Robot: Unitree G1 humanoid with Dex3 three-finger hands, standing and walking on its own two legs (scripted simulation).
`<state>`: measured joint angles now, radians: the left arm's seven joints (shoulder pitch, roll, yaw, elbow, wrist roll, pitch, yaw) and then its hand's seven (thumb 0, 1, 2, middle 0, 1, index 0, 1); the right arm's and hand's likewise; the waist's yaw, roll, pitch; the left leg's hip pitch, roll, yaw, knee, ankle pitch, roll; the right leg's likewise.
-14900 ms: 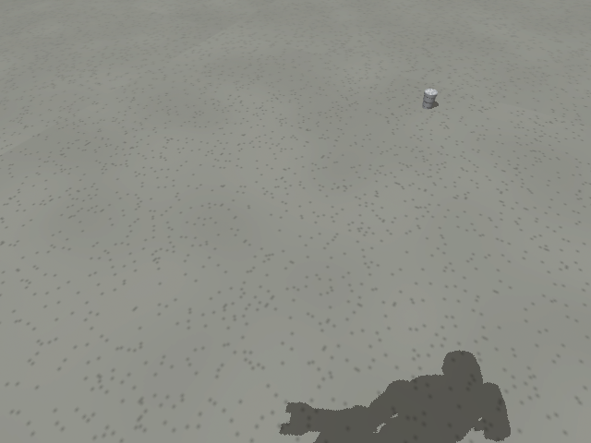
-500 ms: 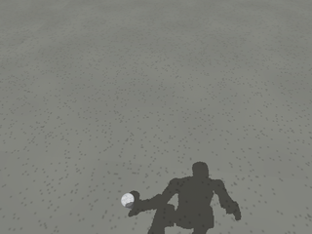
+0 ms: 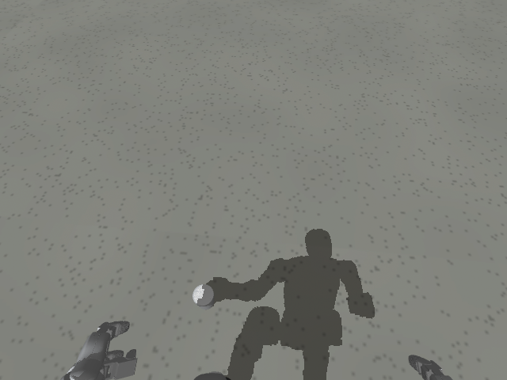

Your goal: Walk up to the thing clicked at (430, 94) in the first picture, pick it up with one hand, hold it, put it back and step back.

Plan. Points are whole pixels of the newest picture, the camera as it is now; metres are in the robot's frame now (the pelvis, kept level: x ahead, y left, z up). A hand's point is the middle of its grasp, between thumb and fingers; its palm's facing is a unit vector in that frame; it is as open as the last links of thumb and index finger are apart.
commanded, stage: rise first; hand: left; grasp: from above
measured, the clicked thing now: (204, 298) +0.42 +0.21 -0.72
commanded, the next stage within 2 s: none
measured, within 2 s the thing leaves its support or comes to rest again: neither
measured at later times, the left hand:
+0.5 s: hand (132, 369) +0.15 +0.26 -0.21, palm faces -0.15 -0.88 -0.44, open 13.9 cm
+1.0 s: hand (137, 370) +0.16 +0.28 -0.31, palm faces -0.36 -0.72 -0.59, open 14.2 cm
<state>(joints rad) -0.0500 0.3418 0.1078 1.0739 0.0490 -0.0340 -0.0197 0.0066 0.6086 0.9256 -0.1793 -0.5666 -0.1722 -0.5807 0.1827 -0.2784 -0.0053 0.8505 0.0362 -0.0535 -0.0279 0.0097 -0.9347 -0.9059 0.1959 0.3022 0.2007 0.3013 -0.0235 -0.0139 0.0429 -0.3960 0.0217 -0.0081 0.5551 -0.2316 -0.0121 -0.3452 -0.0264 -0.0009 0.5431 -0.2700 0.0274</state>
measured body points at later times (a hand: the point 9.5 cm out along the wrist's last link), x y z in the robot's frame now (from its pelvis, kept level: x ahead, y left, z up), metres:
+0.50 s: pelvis +0.01 +0.00 -0.07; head +0.11 +0.01 +0.37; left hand +0.16 +0.30 -0.18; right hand +0.17 -0.26 -0.16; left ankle +0.03 +0.13 -0.73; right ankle +0.00 -0.14 -0.73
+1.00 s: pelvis -0.02 +0.00 -0.17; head +0.13 +0.01 +0.26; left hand +0.18 +0.32 -0.27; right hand +0.19 -0.26 -0.26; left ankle +0.03 +0.13 -0.73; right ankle +0.00 -0.14 -0.73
